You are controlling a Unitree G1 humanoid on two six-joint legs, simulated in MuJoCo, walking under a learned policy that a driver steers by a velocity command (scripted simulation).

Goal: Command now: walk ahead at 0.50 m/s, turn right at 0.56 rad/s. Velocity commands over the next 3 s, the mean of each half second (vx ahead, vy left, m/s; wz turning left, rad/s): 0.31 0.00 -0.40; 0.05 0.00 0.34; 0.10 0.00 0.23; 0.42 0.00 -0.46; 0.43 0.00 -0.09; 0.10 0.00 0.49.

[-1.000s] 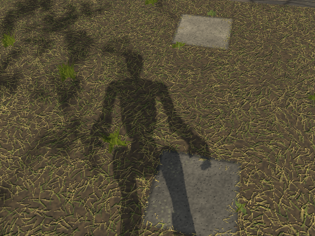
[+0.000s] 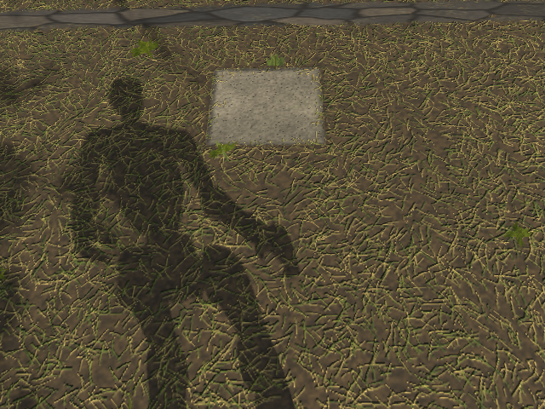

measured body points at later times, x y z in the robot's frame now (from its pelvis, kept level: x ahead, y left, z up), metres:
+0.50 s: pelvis +0.23 +0.04 +0.00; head +0.26 +0.05 +0.45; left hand +0.39 +0.30 -0.12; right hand +0.35 -0.23 -0.09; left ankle +0.34 +0.12 -0.73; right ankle +0.13 -0.08 -0.67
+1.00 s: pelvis +0.28 +0.05 +0.00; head +0.31 +0.06 +0.45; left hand +0.40 +0.33 -0.10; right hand +0.44 -0.23 -0.09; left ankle +0.29 +0.16 -0.72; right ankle +0.25 -0.11 -0.73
